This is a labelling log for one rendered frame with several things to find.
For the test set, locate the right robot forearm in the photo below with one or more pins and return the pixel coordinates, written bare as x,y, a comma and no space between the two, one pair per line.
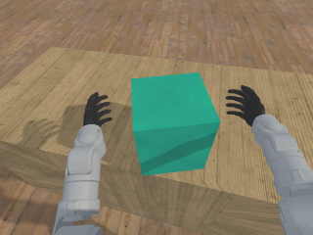
292,174

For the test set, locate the pedestal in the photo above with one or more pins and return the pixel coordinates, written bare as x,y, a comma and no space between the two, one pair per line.
42,110

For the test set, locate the left robot forearm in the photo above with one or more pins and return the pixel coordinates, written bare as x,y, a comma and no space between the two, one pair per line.
82,176

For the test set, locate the right robot hand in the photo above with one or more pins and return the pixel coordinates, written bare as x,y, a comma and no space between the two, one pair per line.
251,105

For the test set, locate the left robot upper arm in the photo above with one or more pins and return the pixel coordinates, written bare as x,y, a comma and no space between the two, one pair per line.
88,229

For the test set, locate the carton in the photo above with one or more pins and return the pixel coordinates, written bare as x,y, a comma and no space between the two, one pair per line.
174,122

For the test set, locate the left robot hand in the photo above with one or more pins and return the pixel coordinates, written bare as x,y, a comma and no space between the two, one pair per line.
91,115

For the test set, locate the right robot upper arm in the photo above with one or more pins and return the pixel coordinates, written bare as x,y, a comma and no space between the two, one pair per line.
296,215

